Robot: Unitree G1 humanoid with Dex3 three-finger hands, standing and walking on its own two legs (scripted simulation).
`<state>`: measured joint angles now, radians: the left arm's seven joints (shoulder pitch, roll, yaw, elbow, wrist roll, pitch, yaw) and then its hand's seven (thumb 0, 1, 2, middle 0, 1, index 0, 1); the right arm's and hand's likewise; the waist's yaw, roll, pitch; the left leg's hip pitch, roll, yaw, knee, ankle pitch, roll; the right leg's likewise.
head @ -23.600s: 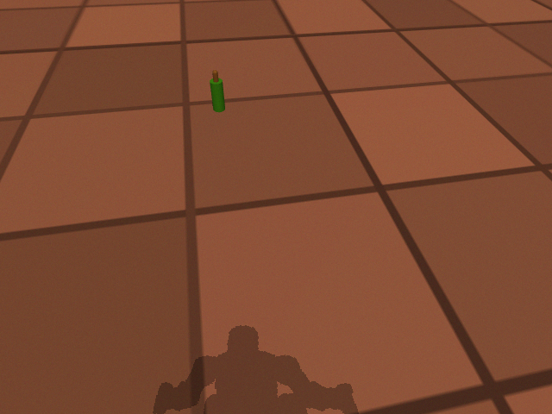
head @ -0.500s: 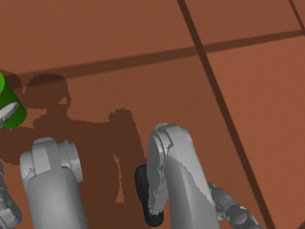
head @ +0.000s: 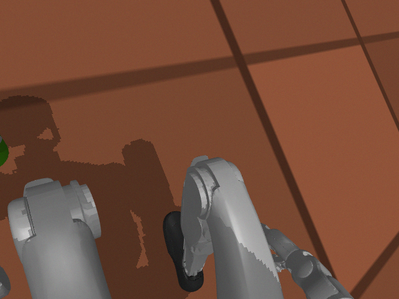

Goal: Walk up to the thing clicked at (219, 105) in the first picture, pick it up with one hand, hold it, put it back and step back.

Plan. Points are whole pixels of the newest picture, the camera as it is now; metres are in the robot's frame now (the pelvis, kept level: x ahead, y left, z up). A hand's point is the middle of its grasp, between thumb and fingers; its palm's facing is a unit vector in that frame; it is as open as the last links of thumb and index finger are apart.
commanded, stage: lower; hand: left
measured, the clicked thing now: out of the picture +0.42 +0.31 -0.14
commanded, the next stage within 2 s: loosen in 0.36 s
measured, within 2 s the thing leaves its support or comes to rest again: rests again in 0.94 s
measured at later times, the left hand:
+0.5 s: hand out of the picture +0.42 +0.31 -0.14, palm faces +0.45 -0.89 -0.01, open 11.2 cm
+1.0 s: hand out of the picture +0.42 +0.32 -0.14, palm faces +0.44 -0.90 +0.01, open 14.5 cm
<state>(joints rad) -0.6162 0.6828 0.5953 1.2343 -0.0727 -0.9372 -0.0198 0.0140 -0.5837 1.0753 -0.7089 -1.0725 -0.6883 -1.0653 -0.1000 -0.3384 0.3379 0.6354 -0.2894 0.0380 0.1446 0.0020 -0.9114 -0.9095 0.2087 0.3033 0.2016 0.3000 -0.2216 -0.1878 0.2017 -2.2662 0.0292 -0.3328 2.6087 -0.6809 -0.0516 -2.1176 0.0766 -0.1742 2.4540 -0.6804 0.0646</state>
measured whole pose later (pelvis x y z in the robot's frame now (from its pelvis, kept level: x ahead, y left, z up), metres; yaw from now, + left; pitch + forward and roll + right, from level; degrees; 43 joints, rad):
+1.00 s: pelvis -0.01 +0.01 +0.00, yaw -2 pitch +15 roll -15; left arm -0.63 0.75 0.57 1.30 -0.10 -1.00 -0.01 -0.01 -0.57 0.32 -0.55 -0.47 -0.55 -0.46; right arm -0.13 -0.35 0.41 0.59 -0.31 0.03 0.15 0.00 -0.90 -0.90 0.21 0.30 0.20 0.30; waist -0.22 -0.23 0.23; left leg -2.25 0.04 -0.37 2.64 -0.69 -0.04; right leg -2.09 0.10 -0.20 2.44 -0.66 0.07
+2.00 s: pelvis +0.00 -0.01 +0.11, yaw +7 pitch +32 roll -7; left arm -0.47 0.69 0.47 0.80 0.08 -0.21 -0.03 -0.02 -0.53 0.05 -0.06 -0.05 -0.06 -0.05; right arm 0.10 -0.27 0.04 0.62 -0.01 0.17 0.05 0.01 -0.91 -0.91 0.21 0.31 0.20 0.30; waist -0.07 0.00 -0.12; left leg -2.12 0.07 -0.13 2.19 -0.64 -0.02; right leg -2.03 0.02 -0.06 2.13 -0.68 0.03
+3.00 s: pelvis +0.09 +0.02 +0.43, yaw +14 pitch +9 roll -3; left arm 0.49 0.21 -0.02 -0.04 -0.01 0.26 0.16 -0.01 -0.59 0.02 -0.05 -0.04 -0.05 -0.04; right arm 0.28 -0.18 0.04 0.48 0.03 -0.06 -0.18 0.01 -0.90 -0.91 0.21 0.31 0.20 0.30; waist -0.03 0.04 -0.14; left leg -0.68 0.06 -0.03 1.00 -0.48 -0.01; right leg -0.59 -0.02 -0.05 0.92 -0.49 0.03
